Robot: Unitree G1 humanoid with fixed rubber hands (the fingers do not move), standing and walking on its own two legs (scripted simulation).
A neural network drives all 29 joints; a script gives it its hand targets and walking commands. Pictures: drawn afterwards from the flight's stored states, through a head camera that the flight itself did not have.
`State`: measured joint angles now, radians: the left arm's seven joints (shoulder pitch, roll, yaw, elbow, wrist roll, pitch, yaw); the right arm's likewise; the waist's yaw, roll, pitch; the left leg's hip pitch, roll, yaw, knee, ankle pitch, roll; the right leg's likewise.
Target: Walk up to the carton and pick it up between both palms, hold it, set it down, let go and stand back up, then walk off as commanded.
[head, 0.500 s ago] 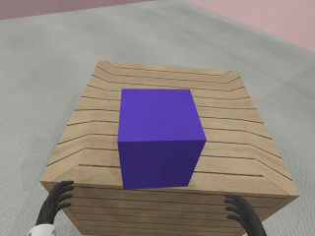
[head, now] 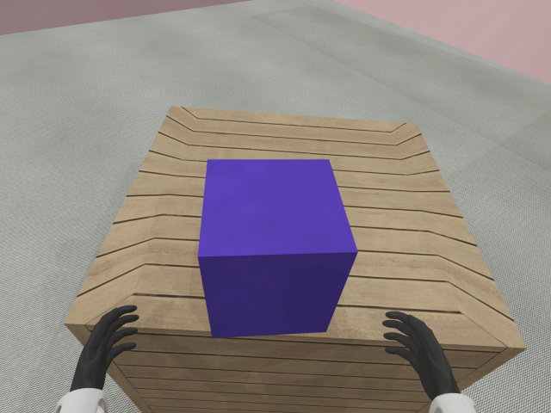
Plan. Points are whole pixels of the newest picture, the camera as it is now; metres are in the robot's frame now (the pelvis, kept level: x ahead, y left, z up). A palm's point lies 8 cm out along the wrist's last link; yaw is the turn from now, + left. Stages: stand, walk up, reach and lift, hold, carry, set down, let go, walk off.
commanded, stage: reach and lift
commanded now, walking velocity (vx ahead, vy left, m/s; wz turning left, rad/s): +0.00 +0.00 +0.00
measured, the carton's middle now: (269, 250) +0.41 +0.03 +0.00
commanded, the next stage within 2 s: none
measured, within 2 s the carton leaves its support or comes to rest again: neither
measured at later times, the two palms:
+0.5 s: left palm (119, 298) +0.26 +0.22 +0.06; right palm (424, 297) +0.29 -0.19 +0.07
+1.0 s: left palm (127, 226) +0.33 +0.22 +0.13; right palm (415, 228) +0.37 -0.17 +0.13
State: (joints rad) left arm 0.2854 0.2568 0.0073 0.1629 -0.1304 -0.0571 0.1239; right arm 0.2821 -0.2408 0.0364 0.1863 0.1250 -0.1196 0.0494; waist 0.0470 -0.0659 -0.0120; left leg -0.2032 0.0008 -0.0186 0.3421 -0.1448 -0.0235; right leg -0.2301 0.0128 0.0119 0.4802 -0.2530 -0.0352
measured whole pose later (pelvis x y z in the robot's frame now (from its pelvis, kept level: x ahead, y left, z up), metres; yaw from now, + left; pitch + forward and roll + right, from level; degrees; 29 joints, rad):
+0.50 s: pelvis +0.00 +0.00 +0.00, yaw +0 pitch +1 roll +2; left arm 0.03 0.26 0.01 -0.06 -0.15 0.39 0.11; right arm -0.03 -0.24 0.01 0.12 0.21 0.17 -0.05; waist 0.05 -0.07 -0.02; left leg -0.20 0.00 -0.02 0.33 -0.14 -0.03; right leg -0.23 0.01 0.01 0.47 -0.25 -0.04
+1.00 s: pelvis -0.01 +0.00 +0.00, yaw +0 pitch +0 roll +2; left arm -0.39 0.26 0.05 0.07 -0.15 0.62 0.14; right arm -0.48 -0.28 -0.01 0.38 0.24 0.35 -0.05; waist 0.05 -0.07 -0.01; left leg -0.20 0.00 -0.02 0.33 -0.13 -0.03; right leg -0.23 0.01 0.01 0.47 -0.24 -0.04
